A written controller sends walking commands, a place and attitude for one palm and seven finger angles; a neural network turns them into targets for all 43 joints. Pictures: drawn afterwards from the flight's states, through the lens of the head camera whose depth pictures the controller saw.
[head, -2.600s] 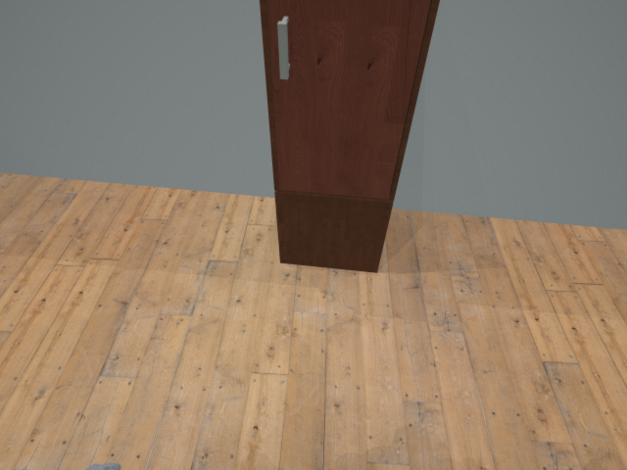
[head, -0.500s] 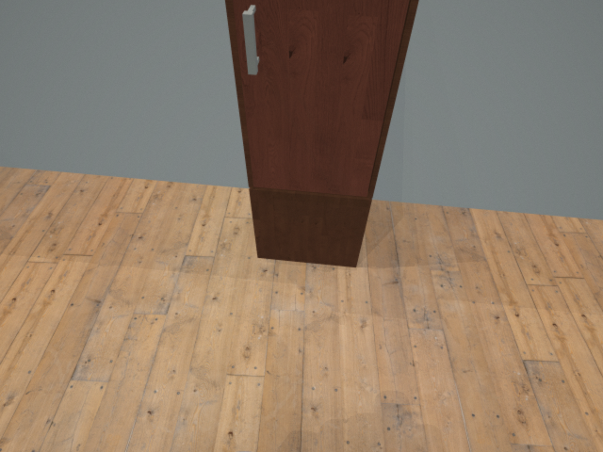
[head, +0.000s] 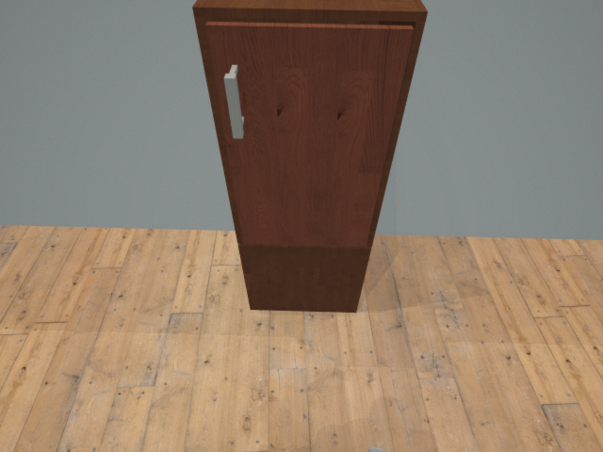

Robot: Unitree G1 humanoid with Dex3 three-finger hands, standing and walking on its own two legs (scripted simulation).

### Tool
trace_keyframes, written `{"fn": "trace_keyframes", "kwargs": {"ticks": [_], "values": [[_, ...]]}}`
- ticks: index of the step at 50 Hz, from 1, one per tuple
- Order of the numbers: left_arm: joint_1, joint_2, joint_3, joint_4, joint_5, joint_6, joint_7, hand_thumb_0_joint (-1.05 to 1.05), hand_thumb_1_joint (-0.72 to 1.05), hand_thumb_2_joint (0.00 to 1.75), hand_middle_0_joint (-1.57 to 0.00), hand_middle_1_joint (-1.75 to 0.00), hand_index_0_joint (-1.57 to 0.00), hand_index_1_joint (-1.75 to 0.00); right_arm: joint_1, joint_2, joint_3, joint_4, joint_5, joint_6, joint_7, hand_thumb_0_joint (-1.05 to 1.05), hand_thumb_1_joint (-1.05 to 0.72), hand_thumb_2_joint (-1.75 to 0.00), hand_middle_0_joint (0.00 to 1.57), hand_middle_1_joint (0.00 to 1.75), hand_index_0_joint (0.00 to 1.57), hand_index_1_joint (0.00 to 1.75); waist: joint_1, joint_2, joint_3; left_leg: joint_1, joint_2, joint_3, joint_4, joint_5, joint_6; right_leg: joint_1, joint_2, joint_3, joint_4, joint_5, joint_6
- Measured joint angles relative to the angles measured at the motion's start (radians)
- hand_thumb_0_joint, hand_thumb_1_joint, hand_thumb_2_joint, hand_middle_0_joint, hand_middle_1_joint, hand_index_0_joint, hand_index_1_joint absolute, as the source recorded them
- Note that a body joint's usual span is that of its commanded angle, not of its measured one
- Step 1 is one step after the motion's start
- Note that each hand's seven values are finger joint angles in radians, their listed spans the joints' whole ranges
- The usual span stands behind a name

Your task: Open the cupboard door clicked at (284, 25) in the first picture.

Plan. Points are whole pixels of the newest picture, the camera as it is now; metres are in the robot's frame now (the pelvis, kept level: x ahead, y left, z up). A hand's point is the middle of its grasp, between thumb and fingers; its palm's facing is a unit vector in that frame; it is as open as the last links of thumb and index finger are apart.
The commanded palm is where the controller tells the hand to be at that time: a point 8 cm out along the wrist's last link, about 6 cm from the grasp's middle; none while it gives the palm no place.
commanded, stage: take the last steps up to it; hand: left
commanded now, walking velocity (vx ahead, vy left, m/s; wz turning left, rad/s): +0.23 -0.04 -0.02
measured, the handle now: (236, 102) +0.69 +0.17 +0.12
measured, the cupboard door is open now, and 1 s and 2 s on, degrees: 0 0 0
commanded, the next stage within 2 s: come to a stop and stand still in 0.20 s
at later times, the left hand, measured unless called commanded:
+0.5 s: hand out of the picture +0.13 +0.16 -0.19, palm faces +0.08 -0.98 -0.16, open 7.3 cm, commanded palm none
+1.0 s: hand (218, 434) +0.19 +0.14 -0.16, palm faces +0.04 -0.97 -0.25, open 7.4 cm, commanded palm none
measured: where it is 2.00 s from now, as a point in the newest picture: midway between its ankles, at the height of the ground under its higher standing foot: outside the picture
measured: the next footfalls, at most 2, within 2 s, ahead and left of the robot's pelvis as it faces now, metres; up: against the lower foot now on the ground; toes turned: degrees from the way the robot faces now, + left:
right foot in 0.14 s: +0.15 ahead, -0.13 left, +0.00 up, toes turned -7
left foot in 0.44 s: +0.24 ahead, +0.11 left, +0.00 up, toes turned +7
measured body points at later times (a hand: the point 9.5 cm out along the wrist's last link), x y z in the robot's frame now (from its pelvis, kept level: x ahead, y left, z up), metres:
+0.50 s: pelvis +0.16 +0.00 -0.01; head +0.18 +0.02 +0.44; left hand +0.13 +0.22 -0.18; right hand +0.21 -0.24 -0.15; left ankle +0.20 +0.10 -0.74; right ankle +0.11 -0.13 -0.74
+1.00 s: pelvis +0.13 -0.04 +0.00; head +0.13 -0.06 +0.45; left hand +0.18 +0.19 -0.14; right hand +0.18 -0.29 -0.16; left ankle +0.12 +0.08 -0.70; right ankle +0.14 -0.16 -0.74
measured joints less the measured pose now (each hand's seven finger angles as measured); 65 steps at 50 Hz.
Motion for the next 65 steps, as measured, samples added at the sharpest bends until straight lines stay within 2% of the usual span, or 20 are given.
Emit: {"fn": "trace_keyframes", "kwargs": {"ticks": [4,7,10,12,14,17,21,22,25,27,31,34,38,41,44,48,51,54,59,65], "values": [[-0.03,-0.014,-0.002,-0.007,0.001,0.003,-0.004,0.0,0.91,0.9,-0.2,-0.3,-0.2,-0.3,0.04,0.007,-0.004,0.013,-0.002,0.005,0.004,0.0,-0.92,-0.9,0.2,0.3,0.21,0.3,-0.031,0.015,0.006,0.048,0.003,0.001,-0.004,-0.041,-0.018,0.065,0.011,-0.002,-0.176,0.01,0.001],[-0.033,-0.019,-0.007,-0.007,0.003,-0.013,-0.003,0.0,0.91,0.9,-0.2,-0.3,-0.2,-0.3,0.073,0.012,-0.003,0.027,0.001,0.012,0.003,0.0,-0.91,-0.9,0.2,0.3,0.21,0.3,-0.038,0.019,0.008,0.054,0.022,-0.001,0.074,-0.116,-0.044,0.162,0.034,-0.014,-0.327,0.06,-0.012],[-0.029,-0.035,-0.007,0.003,-0.006,-0.042,0.01,0.0,0.92,0.9,-0.2,-0.3,-0.2,-0.3,0.074,0.006,0.0,0.045,0.006,0.032,0.007,0.0,-0.91,-0.9,0.2,0.3,0.2,0.3,-0.028,0.046,0.02,-0.047,0.054,-0.063,0.357,-0.239,-0.041,0.187,0.066,-0.04,-0.303,0.038,-0.029],[-0.012,-0.028,0.002,0.005,-0.011,-0.052,0.026,-0.01,0.94,0.9,-0.21,-0.3,-0.21,-0.3,0.063,0.004,-0.002,0.047,0.005,0.044,0.01,0.01,-0.91,-0.9,0.2,0.3,0.2,0.3,-0.016,0.046,0.017,-0.136,0.059,-0.096,0.536,-0.228,-0.042,0.229,0.077,-0.053,-0.343,0.028,-0.033],[0.014,-0.019,-0.001,0.018,-0.007,-0.052,0.032,-0.02,0.95,0.9,-0.21,-0.3,-0.21,-0.3,0.041,-0.004,-0.006,0.034,0.002,0.048,0.01,0.01,-0.91,-0.9,0.2,0.3,0.2,0.3,-0.013,0.045,0.012,-0.203,0.073,-0.104,0.6,-0.183,-0.053,0.271,0.084,-0.061,-0.398,0.038,-0.027],[0.054,-0.013,-0.009,0.051,-0.003,-0.044,0.034,-0.02,0.94,0.9,-0.21,-0.3,-0.2,-0.3,-0.002,-0.013,-0.01,0.0,0.004,0.047,0.009,0.01,-0.91,-0.9,0.2,0.3,0.2,0.3,-0.014,0.036,0.01,-0.249,0.092,-0.099,0.519,-0.14,-0.07,0.319,0.086,-0.065,-0.454,0.04,-0.022],[0.088,-0.021,-0.024,0.092,-0.008,-0.015,0.036,-0.01,0.92,0.9,-0.2,-0.3,-0.2,-0.3,-0.064,-0.032,0.0,-0.027,0.011,0.038,-0.007,0.01,-0.93,-0.9,0.19,0.3,0.2,0.3,0.002,0.03,0.032,-0.2,0.093,-0.107,0.25,-0.004,-0.086,0.355,0.088,-0.06,-0.446,0.004,0.001],[0.096,-0.025,-0.027,0.1,-0.01,-0.007,0.037,0.0,0.92,0.9,-0.2,-0.3,-0.2,-0.3,-0.074,-0.038,0.004,-0.03,0.013,0.032,-0.009,0.01,-0.93,-0.9,0.19,0.3,0.2,0.3,0.007,0.033,0.037,-0.168,0.096,-0.11,0.174,0.082,-0.086,0.358,0.092,-0.059,-0.422,-0.017,0.009],[0.099,-0.016,-0.029,0.115,-0.019,0.024,0.044,0.0,0.91,0.9,-0.2,-0.3,-0.2,-0.3,-0.106,-0.022,0.014,-0.029,0.017,0.029,-0.017,0.01,-0.93,-0.9,0.19,0.3,0.2,0.3,0.025,-0.012,0.046,-0.123,0.072,-0.086,0.15,-0.005,-0.051,0.344,0.065,-0.035,-0.335,-0.086,0.027],[0.088,-0.009,-0.03,0.109,-0.022,0.042,0.047,0.0,0.91,0.9,-0.2,-0.3,-0.2,-0.3,-0.134,-0.008,0.02,-0.038,0.017,0.034,-0.028,0.0,-0.92,-0.9,0.19,0.3,0.2,0.3,0.034,-0.03,0.058,-0.109,0.063,-0.071,0.131,-0.018,-0.038,0.296,0.065,-0.005,-0.216,-0.181,0.031],[0.048,0.001,-0.016,0.074,-0.018,0.058,0.042,0.0,0.91,0.9,-0.2,-0.3,-0.2,-0.3,-0.19,0.003,0.013,-0.069,0.011,0.049,-0.039,0.0,-0.92,-0.9,0.2,0.3,0.2,0.3,0.026,-0.017,0.094,-0.098,0.069,-0.067,0.077,0.023,-0.034,0.18,0.089,0.033,0.018,-0.255,0.03],[0.014,0.016,-0.003,0.042,-0.017,0.066,0.037,0.0,0.91,0.9,-0.2,-0.3,-0.2,-0.3,-0.213,-0.001,0.003,-0.082,0.008,0.059,-0.037,0.0,-0.92,-0.9,0.2,0.3,0.21,0.3,0.019,-0.005,0.107,-0.096,0.077,-0.066,0.056,0.044,-0.042,0.128,0.092,0.049,0.063,-0.234,0.033],[-0.024,0.031,0.007,0.003,-0.016,0.064,0.035,0.0,0.91,0.9,-0.2,-0.3,-0.2,-0.3,-0.212,-0.021,-0.011,-0.085,0.003,0.073,-0.028,0.0,-0.91,-0.9,0.2,0.3,0.21,0.3,0.011,0.018,0.101,-0.107,0.082,-0.075,0.07,0.052,-0.059,0.147,0.075,0.046,-0.057,-0.171,0.024],[-0.021,0.042,0.004,-0.026,-0.01,0.043,0.035,0.0,0.91,0.9,-0.2,-0.3,-0.2,-0.3,-0.19,-0.036,-0.019,-0.085,0.007,0.087,-0.016,0.0,-0.91,-0.9,0.2,0.3,0.21,0.3,0.012,0.022,0.072,-0.142,0.078,-0.079,0.135,0.031,-0.078,0.226,0.056,0.045,-0.274,-0.033,0.016],[-0.019,0.025,-0.01,-0.022,0.0,0.041,0.035,0.0,0.91,0.9,-0.2,-0.3,-0.2,-0.3,-0.168,-0.058,-0.03,-0.08,0.012,0.115,-0.007,0.0,-0.91,-0.9,0.2,0.3,0.21,0.3,0.006,0.055,0.053,-0.195,0.062,-0.142,0.3,-0.16,-0.077,0.22,0.067,0.026,-0.255,-0.029,0.003],[-0.006,0.005,-0.022,-0.015,0.002,0.047,0.033,0.0,0.91,0.9,-0.2,-0.3,-0.2,-0.3,-0.125,-0.065,-0.029,-0.068,0.011,0.116,-0.001,0.0,-0.91,-0.9,0.2,0.3,0.2,0.3,-0.001,0.056,0.025,-0.213,0.037,-0.171,0.483,-0.188,-0.07,0.234,0.077,0.016,-0.316,0.006,-0.009],[-0.006,-0.004,-0.028,-0.01,-0.001,0.04,0.032,0.0,0.9,0.9,-0.2,-0.3,-0.2,-0.3,-0.089,-0.057,-0.02,-0.057,0.014,0.103,-0.005,0.0,-0.91,-0.9,0.2,0.3,0.2,0.3,-0.004,0.041,0.018,-0.143,0.037,-0.154,0.394,-0.195,-0.078,0.234,0.082,0.008,-0.347,0.03,-0.014],[-0.006,-0.013,-0.034,0.002,-0.013,0.033,0.032,0.0,0.9,0.9,-0.21,-0.3,-0.21,-0.3,-0.053,-0.05,-0.004,-0.039,0.015,0.084,-0.012,0.0,-0.91,-0.9,0.19,0.3,0.2,0.3,-0.007,0.043,0.013,-0.026,0.049,-0.156,0.142,-0.097,-0.075,0.215,0.099,-0.013,-0.338,0.032,-0.009],[-0.015,0.013,-0.028,0.053,-0.023,0.035,0.034,0.0,0.93,0.9,-0.21,-0.3,-0.21,-0.3,-0.029,0.002,0.027,0.022,0.012,0.064,-0.019,0.0,-0.91,-0.9,0.19,0.3,0.2,0.3,0.011,-0.016,0.024,0.014,0.028,-0.148,0.054,-0.059,-0.065,0.249,0.083,-0.006,-0.409,0.08,0.0],[0.032,0.006,-0.041,0.117,-0.022,0.03,0.03,0.0,0.92,0.9,-0.2,-0.3,-0.2,-0.3,-0.022,0.021,0.035,0.048,0.013,0.061,-0.021,0.01,-0.91,-0.9,0.2,0.3,0.2,0.3,0.015,-0.007,0.016,0.053,0.023,-0.14,-0.014,-0.018,-0.064,0.283,0.082,0.0,-0.468,0.113,0.0]]}}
